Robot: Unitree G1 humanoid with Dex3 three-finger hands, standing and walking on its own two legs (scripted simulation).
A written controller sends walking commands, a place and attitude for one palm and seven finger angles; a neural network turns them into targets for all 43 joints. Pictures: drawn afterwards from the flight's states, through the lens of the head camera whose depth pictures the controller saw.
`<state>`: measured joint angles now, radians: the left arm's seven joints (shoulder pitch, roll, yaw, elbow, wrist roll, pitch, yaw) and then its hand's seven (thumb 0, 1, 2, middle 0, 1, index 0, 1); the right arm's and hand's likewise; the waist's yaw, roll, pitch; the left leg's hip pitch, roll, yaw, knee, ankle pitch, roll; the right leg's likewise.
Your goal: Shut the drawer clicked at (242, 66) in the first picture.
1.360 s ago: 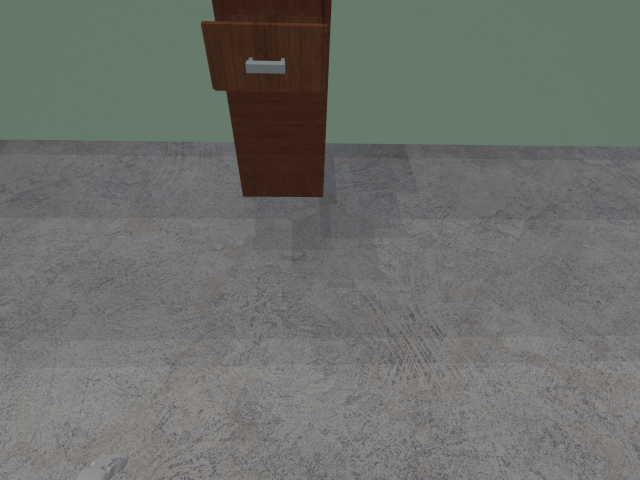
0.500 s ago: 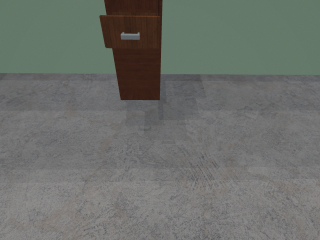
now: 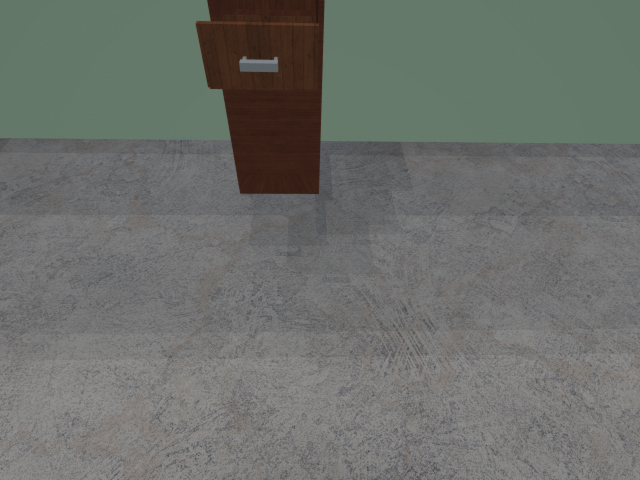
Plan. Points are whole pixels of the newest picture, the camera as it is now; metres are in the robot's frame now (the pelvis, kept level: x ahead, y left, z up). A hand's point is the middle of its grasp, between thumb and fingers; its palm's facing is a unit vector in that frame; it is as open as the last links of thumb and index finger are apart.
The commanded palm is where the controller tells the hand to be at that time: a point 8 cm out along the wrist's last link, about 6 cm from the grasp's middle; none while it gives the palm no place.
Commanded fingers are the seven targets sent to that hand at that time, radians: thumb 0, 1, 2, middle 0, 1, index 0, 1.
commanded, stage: look at it before walking up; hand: left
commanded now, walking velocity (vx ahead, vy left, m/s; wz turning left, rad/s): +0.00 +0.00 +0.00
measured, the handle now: (259, 62) +1.15 +0.24 +0.00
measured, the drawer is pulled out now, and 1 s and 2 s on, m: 0.29 0.29 0.29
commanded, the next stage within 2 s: walk to a spot facing it in 0.18 s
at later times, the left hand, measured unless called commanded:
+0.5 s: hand out of the picture +0.06 +0.22 -0.18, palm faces +0.00 -0.97 -0.25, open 7.4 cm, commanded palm none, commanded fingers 0.00 0.90 0.90 -0.20 -0.30 -0.20 -0.30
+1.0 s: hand (249, 358) +0.36 +0.15 -0.20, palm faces -0.09 -0.98 -0.18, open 7.4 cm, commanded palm none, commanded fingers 0.00 0.90 0.90 -0.20 -0.30 -0.20 -0.30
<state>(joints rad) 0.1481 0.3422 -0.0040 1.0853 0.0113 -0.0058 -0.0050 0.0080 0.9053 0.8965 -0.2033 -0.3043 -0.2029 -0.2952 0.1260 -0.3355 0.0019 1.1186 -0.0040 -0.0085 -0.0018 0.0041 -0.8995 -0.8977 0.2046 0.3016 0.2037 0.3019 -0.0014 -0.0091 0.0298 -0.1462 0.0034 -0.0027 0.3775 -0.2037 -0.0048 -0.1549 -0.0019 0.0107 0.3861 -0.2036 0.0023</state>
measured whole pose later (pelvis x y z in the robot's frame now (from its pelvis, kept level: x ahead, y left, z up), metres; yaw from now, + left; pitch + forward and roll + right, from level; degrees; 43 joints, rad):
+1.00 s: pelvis +0.22 -0.02 -0.04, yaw -4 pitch -2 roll +0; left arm 0.11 0.18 0.05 0.98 0.02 -0.07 -0.02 0.01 0.91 0.90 -0.20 -0.30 -0.20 -0.29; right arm 0.56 -0.10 -0.02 1.26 0.00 -0.05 -0.03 0.00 -0.90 -0.90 0.20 0.30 0.20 0.30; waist -0.04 0.00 0.11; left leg 0.01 0.07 0.07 0.82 -0.52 0.01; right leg -0.46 -0.01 -0.16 0.68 -0.18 -0.10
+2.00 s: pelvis +0.59 +0.02 -0.01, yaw -1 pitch -2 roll +1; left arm 0.15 0.16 0.06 1.03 0.03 0.00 -0.01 0.01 0.92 0.90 -0.20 -0.30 -0.20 -0.29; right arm 0.45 -0.10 -0.04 1.16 -0.03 -0.05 -0.02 0.00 -0.91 -0.90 0.20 0.30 0.20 0.30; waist -0.06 -0.01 0.04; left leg -0.02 0.01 0.21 0.38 -0.33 0.03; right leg -0.41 -0.10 -0.11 0.66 -0.26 0.01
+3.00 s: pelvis +0.83 +0.03 -0.01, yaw +2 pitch -2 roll +2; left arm 0.19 0.16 0.04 1.07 0.02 -0.01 0.04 0.00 0.93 0.90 -0.20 -0.30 -0.20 -0.29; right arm 0.35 -0.09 -0.02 1.17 -0.01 -0.01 -0.03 0.00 -0.91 -0.90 0.20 0.30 0.20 0.30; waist -0.02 0.00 0.05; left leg -0.14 0.02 0.19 0.49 -0.30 0.01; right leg -0.29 -0.07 -0.06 0.54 -0.20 -0.01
